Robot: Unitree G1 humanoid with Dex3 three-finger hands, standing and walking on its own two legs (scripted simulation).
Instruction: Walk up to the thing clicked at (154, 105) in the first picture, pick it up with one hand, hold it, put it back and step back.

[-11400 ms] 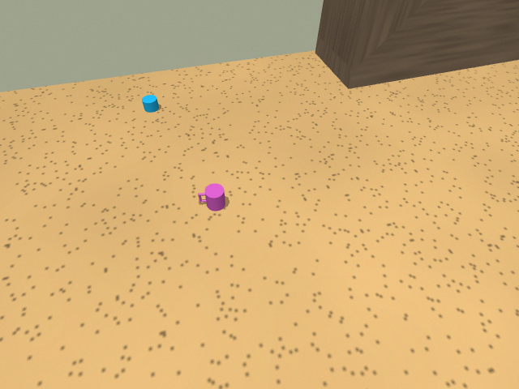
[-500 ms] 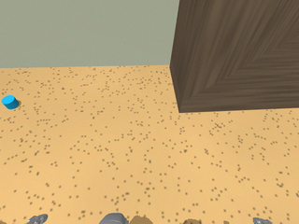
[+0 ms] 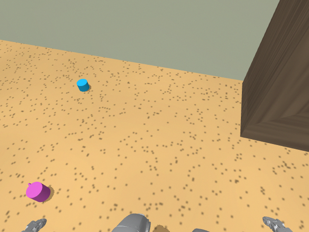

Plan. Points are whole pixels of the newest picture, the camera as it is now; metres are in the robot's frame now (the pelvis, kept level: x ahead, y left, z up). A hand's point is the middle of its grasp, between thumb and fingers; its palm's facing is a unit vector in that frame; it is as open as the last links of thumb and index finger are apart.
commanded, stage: walk up
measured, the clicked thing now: (83, 85) +1.31 +0.74 -0.72
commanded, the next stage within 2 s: stand in 1.20 s
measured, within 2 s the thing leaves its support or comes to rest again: neither
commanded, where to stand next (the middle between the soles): +0.05 +0.03 m, yaw +17 degrees
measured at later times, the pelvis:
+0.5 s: pelvis +0.01 +0.02 -0.02, yaw +14 degrees
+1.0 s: pelvis +0.00 +0.02 +0.01, yaw +19 degrees
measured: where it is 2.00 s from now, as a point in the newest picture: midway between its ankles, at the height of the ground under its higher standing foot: outside the picture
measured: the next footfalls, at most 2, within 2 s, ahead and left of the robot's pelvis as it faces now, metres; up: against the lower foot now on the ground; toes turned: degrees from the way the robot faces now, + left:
left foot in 0.22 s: +0.04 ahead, +0.16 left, +0.00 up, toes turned +12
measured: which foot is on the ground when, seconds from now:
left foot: up 0.00-0.20, down 0.22-1.00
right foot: down 0.00-1.00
